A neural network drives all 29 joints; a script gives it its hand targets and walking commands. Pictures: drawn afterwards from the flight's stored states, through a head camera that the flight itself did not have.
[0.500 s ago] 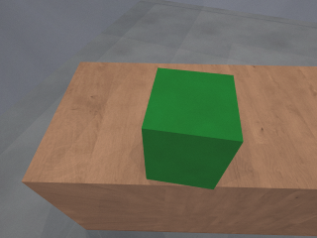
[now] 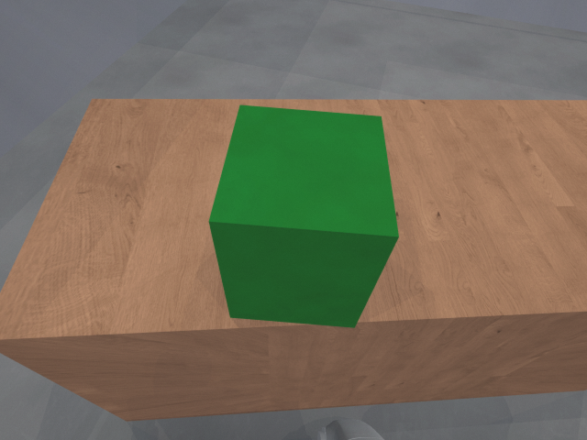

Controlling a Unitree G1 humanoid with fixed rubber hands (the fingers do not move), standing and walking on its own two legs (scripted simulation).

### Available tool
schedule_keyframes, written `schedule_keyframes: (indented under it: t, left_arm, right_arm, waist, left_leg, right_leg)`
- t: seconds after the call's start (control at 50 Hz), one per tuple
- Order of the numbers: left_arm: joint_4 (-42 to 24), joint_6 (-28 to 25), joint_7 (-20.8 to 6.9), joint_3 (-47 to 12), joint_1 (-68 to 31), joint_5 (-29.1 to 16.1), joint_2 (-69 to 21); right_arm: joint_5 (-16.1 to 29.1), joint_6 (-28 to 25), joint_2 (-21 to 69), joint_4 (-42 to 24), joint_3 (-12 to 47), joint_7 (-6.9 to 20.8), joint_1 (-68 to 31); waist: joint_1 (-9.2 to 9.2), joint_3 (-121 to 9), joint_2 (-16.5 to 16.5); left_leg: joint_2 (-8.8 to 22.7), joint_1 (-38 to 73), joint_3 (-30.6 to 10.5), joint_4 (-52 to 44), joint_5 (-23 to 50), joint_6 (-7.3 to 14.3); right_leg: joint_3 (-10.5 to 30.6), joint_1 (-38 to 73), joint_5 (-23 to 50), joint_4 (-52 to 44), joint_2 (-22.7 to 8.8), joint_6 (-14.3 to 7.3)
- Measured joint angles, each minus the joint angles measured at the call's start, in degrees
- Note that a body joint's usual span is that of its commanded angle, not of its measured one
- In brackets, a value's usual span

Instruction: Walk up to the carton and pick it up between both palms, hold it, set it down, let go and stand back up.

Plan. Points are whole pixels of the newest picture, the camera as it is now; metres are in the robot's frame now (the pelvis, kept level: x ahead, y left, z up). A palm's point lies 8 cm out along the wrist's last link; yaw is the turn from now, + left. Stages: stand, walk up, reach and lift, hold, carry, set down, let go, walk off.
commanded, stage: walk up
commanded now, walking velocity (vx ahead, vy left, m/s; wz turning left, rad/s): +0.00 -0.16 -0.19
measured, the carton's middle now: (300, 223) +0.41 -0.01 +0.05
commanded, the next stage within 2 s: none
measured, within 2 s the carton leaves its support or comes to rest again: neither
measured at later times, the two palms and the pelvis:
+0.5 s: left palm out of the picture +0.02 +0.12 -0.14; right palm out of the picture -0.03 -0.30 -0.15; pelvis -0.01 -0.10 +0.00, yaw +0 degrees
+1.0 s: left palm out of the picture -0.06 +0.22 -0.14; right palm out of the picture +0.02 -0.28 -0.14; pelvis -0.02 -0.02 +0.00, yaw -1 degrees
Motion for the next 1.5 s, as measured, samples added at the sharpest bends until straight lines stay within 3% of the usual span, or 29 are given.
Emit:
schedule_keyframes:
  t: [0.06, 0.12, 0.16, 0.18, 0.24, 0.32, 0.38, 0.44, 0.5, 0.58, 0.68, 0.74, 0.82, 0.86, 0.92, 1.02, 1.06, 1.1, 1.2, 1.3, 1.36, 1.42, 1.5]
  left_arm:
    - [-3.5, 0.2, -1.0, 0.7, -2.4, 0.2, 1.6]
    - [-5.9, -0.8, -1.2, 0.3, -4.2, -0.5, 1.9]
    - [-6.8, -2.3, -0.7, 0.0, -4.0, -0.5, 1.9]
    - [-6.5, -2.9, -0.2, -0.2, -3.9, -0.4, 1.2]
    - [-5.8, -3.5, 0.3, -2.0, -1.9, 0.2, -1.6]
    - [-4.4, -3.5, 0.8, -3.4, -0.3, -0.3, -4.2]
    - [-3.3, -4.2, 1.4, -3.7, 0.0, -0.6, -4.3]
    - [-2.5, -4.6, 1.6, -4.0, -0.2, -0.6, -4.2]
    - [-1.3, -4.3, 1.6, -3.7, -0.5, -1.2, -3.5]
    - [0.0, -4.3, 1.4, -3.5, -0.1, -1.7, -3.0]
    - [2.0, -4.4, 0.9, -3.7, 1.1, -1.4, -3.5]
    - [1.4, -4.2, 1.1, -3.4, 1.9, -0.1, -4.3]
    - [0.6, -4.1, 2.5, -2.4, 3.7, 0.7, -4.0]
    - [0.9, -3.6, 2.8, -1.7, 4.3, 0.6, -3.4]
    - [0.9, -3.1, 3.0, -0.9, 4.2, 0.7, -2.2]
    - [0.0, -2.8, 2.6, 0.2, 3.1, 0.3, 0.1]
    - [0.3, -2.2, 2.0, 0.4, 3.3, 0.3, 1.0]
    - [0.5, -1.1, 1.7, 0.3, 2.7, 0.2, 2.1]
    - [0.2, -1.1, 0.3, -0.5, 1.3, -0.4, 1.8]
    - [1.0, -1.8, 0.6, -1.8, 1.3, -1.2, -0.7]
    - [1.8, -2.4, 1.2, -2.7, 1.5, -1.4, -2.1]
    - [3.1, -3.5, 1.1, -3.5, 1.8, -1.4, -3.9]
    - [3.8, -4.5, 1.1, -4.2, 1.8, -1.3, -4.8]
  right_arm:
    - [-0.5, 1.4, -2.2, 0.5, -0.8, 0.2, 0.9]
    - [0.1, 1.5, -3.9, 0.6, -1.1, 0.5, 1.1]
    - [-0.2, 1.8, -4.5, 0.6, -1.1, 1.3, 1.5]
    - [-0.4, 2.1, -5.0, 0.7, -1.1, 1.9, 1.3]
    - [0.6, 3.6, -5.4, 0.1, -0.7, 3.2, 1.2]
    - [0.9, 3.1, -4.1, -0.4, 0.1, 4.5, 0.4]
    - [1.1, 2.6, -2.4, -0.1, 0.8, 4.5, 0.6]
    - [1.5, 2.4, -0.9, 0.5, 1.6, 3.8, 0.8]
    - [1.5, 1.4, 0.9, 1.6, 2.5, 3.4, 0.8]
    - [1.6, 0.0, 2.4, 2.8, 3.4, 3.7, 1.3]
    - [1.8, -0.6, 2.4, 3.3, 3.6, 3.4, 0.8]
    - [1.3, 0.4, 1.1, 3.2, 2.3, 3.4, 0.6]
    - [0.7, 2.6, -2.0, 2.2, 0.3, 3.8, -0.7]
    - [0.4, 2.9, -3.3, 0.8, -0.3, 4.1, -1.5]
    - [0.4, 3.2, -4.5, -1.4, -0.9, 4.5, -2.6]
    - [1.2, 3.0, -4.7, -4.4, -0.5, 4.8, -4.4]
    - [1.2, 0.9, -4.2, -5.5, -0.2, 4.4, -4.6]
    - [0.8, 0.0, -2.3, -5.5, 0.8, 4.1, -4.0]
    - [0.8, 0.3, 1.3, -4.1, 2.8, 4.2, -1.0]
    - [1.1, -0.7, 1.3, -2.4, 3.3, 3.4, -0.7]
    - [1.4, -0.5, 1.2, -1.7, 3.4, 3.3, -1.0]
    - [2.0, -0.2, 0.3, -0.6, 3.0, 3.4, -1.2]
    - [1.9, -0.2, 0.3, 0.7, 3.0, 3.7, -0.7]
  waist:
    - [0.7, -0.8, 0.6]
    - [0.93, -1.1, 1.4]
    - [1.15, -1.7, 1.7]
    - [0.97, -1.5, 2.9]
    - [0.77, -2.7, 3.8]
    - [0.4, -3.0, 4.2]
    - [0.32, -3.0, 4.2]
    - [0.75, -2.6, 4.0]
    - [0.94, -2.0, 2.4]
    - [2.38, -1.9, 0.4]
    - [2.54, -1.7, 0.6]
    - [3.99, -1.7, 1.9]
    - [5.62, -1.6, 2.0]
    - [5.18, -1.7, 2.0]
    - [4.62, -1.5, 1.9]
    - [4.97, -1.4, 0.7]
    - [3.93, -1.5, 0.1]
    - [3.43, -1.8, -1.2]
    - [2.95, -3.6, -1.8]
    - [2.94, -3.4, -1.8]
    - [2.77, -2.8, -1.6]
    - [1.77, -2.2, 1.2]
    - [1.18, -1.8, 2.0]
  left_leg:
    - [1.8, -0.9, 0.0, 0.5, 0.3, -1.5]
    - [3.0, -1.6, 0.1, 1.7, 0.2, -2.4]
    - [3.5, -3.0, -0.1, 5.5, -1.8, -2.5]
    - [3.9, -4.1, -1.4, 8.2, -4.4, -1.9]
    - [-0.1, -6.9, -5.1, 15.7, -12.5, 0.8]
    - [-3.3, -8.1, -5.3, 21.5, -9.4, 2.6]
    - [-4.2, -5.5, -4.3, 17.8, -8.9, 2.7]
    - [-4.8, -0.6, -3.7, 8.4, -8.4, 2.8]
    - [-5.4, 4.7, -3.5, -2.3, -2.4, 3.0]
    - [-6.0, 7.1, -3.2, -5.7, -1.2, 2.7]
    - [-6.5, 8.7, -3.1, -8.1, -0.1, 2.9]
    - [-6.2, 5.8, -2.1, -3.3, -2.1, 2.2]
    - [-6.2, -3.7, -2.2, 15.0, -8.1, 0.6]
    - [-5.4, -7.2, -3.4, 20.6, -7.7, -0.4]
    - [-3.9, -9.8, -4.9, 21.5, -7.0, -1.8]
    - [-2.3, -6.2, -4.6, 8.9, -4.5, -2.4]
    - [-2.3, -3.3, -4.3, 2.7, 0.5, -2.1]
    - [-2.5, -3.5, -3.6, 4.7, -1.0, -0.5]
    - [-3.6, 0.6, -3.6, -3.4, 1.7, 1.8]
    - [-5.9, 2.0, -2.4, -5.7, 2.5, 3.1]
    - [-7.3, 2.0, -1.4, -4.5, 1.6, 3.4]
    - [-6.6, 3.4, -1.8, -5.5, 1.9, 3.0]
    - [-6.4, 4.8, -2.1, -7.3, 2.8, 3.1]
  right_leg:
    - [1.6, -0.8, 3.3, -4.4, -2.7, 1.2]
    - [1.8, 3.7, 3.6, -19.5, -5.1, 1.5]
    - [1.0, 8.4, 6.8, -29.5, -5.4, 1.6]
    - [0.4, 8.7, 7.1, -29.5, -4.7, 1.0]
    - [0.0, 9.1, 7.2, -30.1, -4.6, -1.1]
    - [-0.9, 12.2, 11.3, -37.7, -3.5, -2.5]
    - [-2.0, 13.5, 12.8, -40.8, -2.1, -3.4]
    - [-2.9, 13.7, 12.7, -40.9, -0.8, -4.0]
    - [-3.5, 13.8, 11.8, -39.7, -0.4, -4.0]
    - [-3.2, 16.4, 13.6, -43.4, -0.8, -3.6]
    - [-3.1, 17.6, 14.2, -44.9, -1.1, -3.6]
    - [-2.5, 15.9, 13.8, -43.2, -1.2, -3.5]
    - [-0.6, 13.6, 14.1, -42.3, -3.1, -3.0]
    - [-0.2, 13.1, 14.6, -42.6, -4.1, -2.1]
    - [0.0, 12.0, 14.6, -41.9, -5.9, -0.6]
    - [1.1, 10.0, 13.6, -38.9, -8.2, 1.6]
    - [2.1, 7.6, 9.3, -33.2, -8.2, 0.8]
    - [4.3, 5.5, 0.7, -26.8, -6.3, -0.9]
    - [2.6, 4.7, 2.9, -18.7, -3.1, -2.6]
    - [0.9, 10.4, 3.0, -27.3, -1.9, -2.5]
    - [0.7, 16.1, 9.6, -39.5, -1.7, -3.1]
    - [0.4, 18.4, 10.7, -42.6, -1.0, -3.0]
    - [0.2, 20.1, 11.3, -44.7, -0.6, -3.1]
